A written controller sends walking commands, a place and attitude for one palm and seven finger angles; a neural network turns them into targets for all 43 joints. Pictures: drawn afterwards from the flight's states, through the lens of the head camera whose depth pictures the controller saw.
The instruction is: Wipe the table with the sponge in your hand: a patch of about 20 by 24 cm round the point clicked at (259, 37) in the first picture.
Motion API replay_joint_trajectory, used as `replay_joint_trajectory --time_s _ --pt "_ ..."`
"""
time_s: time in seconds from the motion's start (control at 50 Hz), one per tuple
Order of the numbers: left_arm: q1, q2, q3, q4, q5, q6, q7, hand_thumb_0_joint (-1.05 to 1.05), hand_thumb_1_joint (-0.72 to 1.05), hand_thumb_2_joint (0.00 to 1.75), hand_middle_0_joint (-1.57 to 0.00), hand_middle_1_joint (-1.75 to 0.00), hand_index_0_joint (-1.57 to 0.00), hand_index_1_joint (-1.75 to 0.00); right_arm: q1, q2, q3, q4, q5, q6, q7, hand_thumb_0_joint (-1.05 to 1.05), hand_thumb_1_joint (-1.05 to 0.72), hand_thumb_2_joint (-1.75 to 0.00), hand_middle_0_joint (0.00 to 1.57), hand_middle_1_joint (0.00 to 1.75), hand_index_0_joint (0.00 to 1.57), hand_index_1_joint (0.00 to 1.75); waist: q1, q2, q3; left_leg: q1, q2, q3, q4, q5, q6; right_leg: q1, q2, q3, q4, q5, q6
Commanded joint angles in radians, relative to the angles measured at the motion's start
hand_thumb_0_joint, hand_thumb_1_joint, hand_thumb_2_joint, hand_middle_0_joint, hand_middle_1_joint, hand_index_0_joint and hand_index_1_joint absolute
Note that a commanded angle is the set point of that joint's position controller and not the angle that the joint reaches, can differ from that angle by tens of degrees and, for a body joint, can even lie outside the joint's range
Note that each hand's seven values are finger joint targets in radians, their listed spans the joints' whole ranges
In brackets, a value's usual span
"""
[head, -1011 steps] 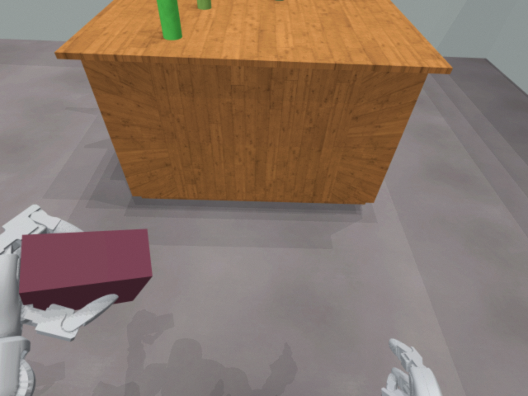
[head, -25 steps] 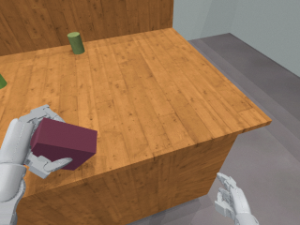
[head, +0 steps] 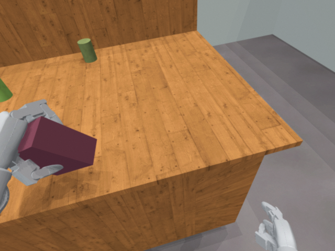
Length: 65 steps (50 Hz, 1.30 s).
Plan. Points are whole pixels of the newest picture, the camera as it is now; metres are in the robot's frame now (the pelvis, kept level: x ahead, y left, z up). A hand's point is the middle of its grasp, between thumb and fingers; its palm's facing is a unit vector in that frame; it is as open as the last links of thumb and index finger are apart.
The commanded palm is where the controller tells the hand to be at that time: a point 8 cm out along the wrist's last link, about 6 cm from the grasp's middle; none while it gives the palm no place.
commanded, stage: turn the palm down, sponge in hand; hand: left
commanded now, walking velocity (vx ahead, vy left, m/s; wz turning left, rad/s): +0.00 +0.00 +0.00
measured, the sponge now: (59, 152) +0.24 +0.25 +0.17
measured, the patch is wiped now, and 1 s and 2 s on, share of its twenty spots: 0.00 0.00 0.00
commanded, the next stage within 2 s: move the sponge above the wiping area in 1.38 s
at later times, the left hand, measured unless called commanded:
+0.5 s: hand out of the picture +0.22 +0.33 +0.24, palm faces +0.37 -0.22 -0.90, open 9.8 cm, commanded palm +0.18 +0.32 +0.28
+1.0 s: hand out of the picture +0.20 +0.35 +0.26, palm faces +0.36 -0.05 -0.93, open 9.7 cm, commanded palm +0.15 +0.32 +0.30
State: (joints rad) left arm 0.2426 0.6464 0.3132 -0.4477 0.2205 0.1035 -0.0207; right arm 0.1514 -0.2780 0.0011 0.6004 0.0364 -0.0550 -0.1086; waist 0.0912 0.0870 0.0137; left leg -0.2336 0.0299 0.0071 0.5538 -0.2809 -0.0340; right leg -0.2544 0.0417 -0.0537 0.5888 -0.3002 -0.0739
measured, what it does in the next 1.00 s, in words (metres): shifts its weight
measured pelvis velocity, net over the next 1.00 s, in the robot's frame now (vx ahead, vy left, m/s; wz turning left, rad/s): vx -0.04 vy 0.04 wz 0.00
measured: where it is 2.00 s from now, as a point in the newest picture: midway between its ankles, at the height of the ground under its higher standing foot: outside the picture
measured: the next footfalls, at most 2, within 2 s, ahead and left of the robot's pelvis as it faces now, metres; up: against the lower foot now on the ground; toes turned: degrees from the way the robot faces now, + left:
none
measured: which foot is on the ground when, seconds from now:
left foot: down 0.00-1.00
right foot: down 0.00-1.00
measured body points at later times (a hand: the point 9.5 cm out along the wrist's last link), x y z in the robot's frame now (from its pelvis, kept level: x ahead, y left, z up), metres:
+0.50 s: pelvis -0.01 +0.04 +0.01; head -0.03 -0.01 +0.45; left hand +0.20 +0.33 +0.29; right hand +0.25 -0.16 -0.06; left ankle +0.01 +0.15 -0.73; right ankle +0.01 -0.07 -0.73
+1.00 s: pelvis -0.04 +0.04 +0.01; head -0.06 -0.01 +0.46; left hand +0.18 +0.35 +0.31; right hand +0.23 -0.13 -0.06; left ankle +0.01 +0.15 -0.73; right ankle +0.01 -0.07 -0.73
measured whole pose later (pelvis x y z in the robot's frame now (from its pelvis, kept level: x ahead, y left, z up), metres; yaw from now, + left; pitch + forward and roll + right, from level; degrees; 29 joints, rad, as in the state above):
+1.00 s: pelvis -0.04 +0.04 +0.01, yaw +0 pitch -5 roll +1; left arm -0.08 0.70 0.15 -0.34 0.70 0.49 -0.13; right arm -0.01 -0.26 0.09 0.63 0.08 0.04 -0.08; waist 0.15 0.12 0.02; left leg -0.16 -0.03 0.03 0.41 -0.16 0.02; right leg -0.19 -0.01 -0.02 0.47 -0.18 -0.02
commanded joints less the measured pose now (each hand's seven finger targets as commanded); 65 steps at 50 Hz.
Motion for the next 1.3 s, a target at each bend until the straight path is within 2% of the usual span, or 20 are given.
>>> replay_joint_trajectory --time_s 0.0,0.08,0.16,0.24,0.3,0.36,0.38,0.5,0.58,0.7,0.76,0.78,0.84,0.92,0.98,1.08,1.16,1.18,1.26,1.28 --pt "-0.085 0.277 0.224 -0.083 0.023 0.112 0.075 0.0 0.1 1.3 -1.2 -1.6 -1.2 -1.6 -0.119 -0.112 -0.039 -0.167 0.01 -0.021 0.007 0.0 -0.9 -0.9 0.2 0.3 0.2 0.3 0.028 -0.053 -0.174 -0.012 -0.025 0.029 -0.019 0.267 0.047 0.138 -0.11 0.14 -0.103 0.394 0.085" --pt "-0.145 0.296 0.159 -0.069 0.078 0.208 0.015 0.0 0.1 1.3 -1.2 -1.6 -1.2 -1.6 -0.159 -0.125 -0.021 -0.192 0.028 -0.01 -0.01 0.0 -0.9 -0.9 0.2 0.3 0.2 0.3 0.008 -0.121 -0.135 0.004 -0.029 0.035 -0.021 0.267 0.068 0.102 -0.092 0.111 -0.115 0.371 0.096" --pt "-0.266 0.315 0.114 -0.199 0.131 0.175 -0.051 0.0 0.1 1.3 -1.2 -1.6 -1.2 -1.6 -0.241 -0.097 0.003 -0.215 0.037 -0.036 -0.029 0.0 -0.9 -0.9 0.2 0.3 0.2 0.3 0.002 -0.083 -0.17 0.07 -0.042 0.026 -0.022 0.256 0.079 0.077 -0.077 0.12 -0.131 0.301 0.09" --pt "-0.257 0.343 0.133 -0.295 0.196 0.105 -0.035 0.0 0.1 1.3 -1.2 -1.6 -1.2 -1.6 -0.2 -0.089 -0.006 -0.212 0.01 -0.05 -0.034 0.0 -0.9 -0.9 0.2 0.3 0.2 0.3 0.021 -0.008 -0.263 0.13 -0.04 0.008 -0.041 0.296 0.076 0.095 -0.073 0.089 -0.123 0.295 0.075" --pt "-0.239 0.362 0.184 -0.255 0.243 0.128 0.017 0.0 0.1 1.3 -1.2 -1.6 -1.2 -1.6 -0.21 -0.075 0.004 -0.19 0.005 -0.048 -0.022 0.0 -0.9 -0.9 0.2 0.3 0.2 0.3 0.041 0.012 -0.247 0.108 -0.034 -0.001 -0.065 0.305 0.061 0.113 -0.069 0.081 -0.128 0.275 0.058" --pt "-0.267 0.353 0.192 -0.158 0.256 0.215 0.048 0.0 0.1 1.3 -1.2 -1.6 -1.2 -1.6 -0.267 -0.082 0.01 -0.166 0.023 -0.027 -0.002 0.0 -0.9 -0.9 0.2 0.3 0.2 0.3 0.059 0.046 -0.178 0.065 -0.031 -0.016 -0.106 0.275 0.04 0.118 -0.056 0.097 -0.148 0.224 0.039" --pt "-0.3 0.31 0.133 -0.126 0.259 0.248 0.048 0.0 0.1 1.3 -1.2 -1.6 -1.2 -1.6 -0.247 -0.089 0.009 -0.161 0.018 -0.013 0.002 0.0 -0.9 -0.9 0.2 0.3 0.2 0.3 0.048 0.033 -0.166 0.047 -0.019 -0.009 -0.118 0.262 0.038 0.124 -0.067 0.075 -0.153 0.221 0.044" --pt "-0.389 0.287 -0.013 -0.05 0.334 0.386 -0.058 0.0 0.1 1.3 -1.2 -1.6 -1.2 -1.6 -0.324 -0.1 0.038 -0.176 0.041 0.023 0.001 0.0 -0.9 -0.9 0.2 0.3 0.2 0.3 0.029 -0.057 -0.111 0.032 -0.019 -0.026 -0.175 0.17 0.05 0.092 -0.055 0.06 -0.184 0.127 0.051" --pt "-0.5 0.234 -0.132 -0.184 0.399 0.362 -0.129 0.0 0.1 1.3 -1.2 -1.6 -1.2 -1.6 -0.392 -0.074 0.051 -0.212 0.046 -0.001 -0.007 0.0 -0.9 -0.9 0.2 0.3 0.2 0.3 0.027 0.025 -0.164 0.079 -0.027 -0.047 -0.201 0.099 0.063 0.096 -0.048 0.055 -0.181 0.068 0.042" --pt "-0.587 0.41 0.014 -0.289 0.543 0.288 -0.098 0.0 0.1 1.3 -1.2 -1.6 -1.2 -1.6 -0.401 -0.064 0.051 -0.171 0.007 -0.005 0.002 0.0 -0.9 -0.9 0.2 0.3 0.2 0.3 0.073 0.118 -0.272 0.084 -0.021 -0.102 -0.246 0.098 0.068 0.207 -0.028 0.095 -0.129 0.091 0.015" --pt "-0.578 0.439 0.093 -0.192 0.539 0.306 -0.048 0.0 0.1 1.3 -1.2 -1.6 -1.2 -1.6 -0.438 -0.06 0.05 -0.145 0.015 -0.001 0.013 0.0 -0.9 -0.9 0.2 0.3 0.2 0.3 0.101 0.094 -0.23 0.062 -0.018 -0.123 -0.256 0.103 0.05 0.206 -0.018 0.141 -0.148 0.083 -0.009" --pt "-0.598 0.356 0.018 -0.135 0.526 0.325 -0.039 0.0 0.1 1.3 -1.2 -1.6 -1.2 -1.6 -0.416 -0.06 0.05 -0.129 0.013 0.009 0.018 0.0 -0.9 -0.9 0.2 0.3 0.2 0.3 0.087 0.06 -0.197 0.064 -0.018 -0.101 -0.254 0.113 0.044 0.179 -0.034 0.107 -0.166 0.082 -0.002" --pt "-0.526 0.311 -0.004 -0.036 0.482 0.348 -0.049 0.0 0.1 1.3 -1.2 -1.6 -1.2 -1.6 -0.389 -0.075 0.039 -0.119 0.026 0.036 0.023 0.0 -0.9 -0.9 0.2 0.3 0.2 0.3 0.073 -0.029 -0.124 0.056 -0.016 -0.081 -0.251 0.108 0.035 0.126 -0.043 0.093 -0.205 0.072 0.018" --pt "-0.454 0.211 -0.115 0.014 0.478 0.375 -0.103 0.0 0.1 1.3 -1.2 -1.6 -1.2 -1.6 -0.398 -0.083 0.048 -0.149 0.041 0.043 0.026 0.0 -0.9 -0.9 0.2 0.3 0.2 0.3 0.049 -0.053 -0.067 0.02 -0.016 -0.062 -0.261 -0.009 0.045 0.081 -0.047 0.065 -0.215 0.025 0.033" --pt "-0.471 0.137 -0.191 -0.062 0.493 0.366 -0.115 0.0 0.1 1.3 -1.2 -1.6 -1.2 -1.6 -0.42 -0.067 0.054 -0.179 0.05 0.018 0.026 0.0 -0.9 -0.9 0.2 0.3 0.2 0.3 0.04 -0.031 -0.11 0.023 -0.022 -0.061 -0.261 -0.09 0.055 0.089 -0.047 0.073 -0.203 -0.014 0.034" --pt "-0.645 0.32 -0.082 -0.288 0.579 0.323 -0.075 0.0 0.1 1.3 -1.2 -1.6 -1.2 -1.6 -0.461 -0.064 0.052 -0.189 0.017 -0.021 0.007 0.0 -0.9 -0.9 0.2 0.3 0.2 0.3 0.07 0.081 -0.293 0.05 -0.042 -0.065 -0.227 -0.03 0.073 0.219 -0.044 0.129 -0.143 -0.018 0.017" --pt "-0.68 0.448 0.036 -0.218 0.629 0.309 -0.034 0.0 0.1 1.3 -1.2 -1.6 -1.2 -1.6 -0.445 -0.062 0.051 -0.141 0.003 -0.021 0.011 0.0 -0.9 -0.9 0.2 0.3 0.2 0.3 0.086 0.077 -0.255 0.085 -0.055 -0.081 -0.206 0.083 0.064 0.187 -0.024 0.202 -0.185 -0.013 -0.015" --pt "-0.688 0.38 -0.021 -0.16 0.623 0.312 -0.03 0.0 0.1 1.3 -1.2 -1.6 -1.2 -1.6 -0.429 -0.054 0.051 -0.126 -0.003 -0.016 0.014 0.0 -0.9 -0.9 0.2 0.3 0.2 0.3 0.076 0.042 -0.226 0.089 -0.056 -0.064 -0.195 0.123 0.061 0.169 -0.038 0.18 -0.196 0.006 -0.016" --pt "-0.597 0.31 -0.036 0.04 0.555 0.345 -0.048 0.0 0.1 1.3 -1.2 -1.6 -1.2 -1.6 -0.428 -0.063 0.041 -0.109 0.024 0.002 0.027 0.0 -0.9 -0.9 0.2 0.3 0.2 0.3 0.067 -0.04 -0.105 0.076 -0.047 -0.053 -0.182 0.128 0.046 0.101 -0.044 0.223 -0.256 0.005 -0.01" --pt "-0.582 0.268 -0.074 0.062 0.53 0.349 -0.066 0.0 0.1 1.3 -1.2 -1.6 -1.2 -1.6 -0.416 -0.075 0.04 -0.112 0.022 0.011 0.03 0.0 -0.9 -0.9 0.2 0.3 0.2 0.3 0.059 -0.068 -0.093 0.057 -0.042 -0.042 -0.182 0.114 0.048 0.102 -0.058 0.185 -0.26 0.01 0.006"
